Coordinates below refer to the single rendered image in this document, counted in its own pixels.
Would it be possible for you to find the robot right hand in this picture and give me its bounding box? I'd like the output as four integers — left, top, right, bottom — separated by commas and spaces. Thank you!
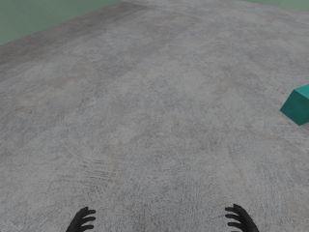
225, 203, 260, 232

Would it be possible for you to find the carton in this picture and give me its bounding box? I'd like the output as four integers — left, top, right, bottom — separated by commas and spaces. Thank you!
280, 84, 309, 126

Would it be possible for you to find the robot left hand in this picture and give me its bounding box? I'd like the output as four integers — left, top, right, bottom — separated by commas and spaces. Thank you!
66, 206, 96, 232

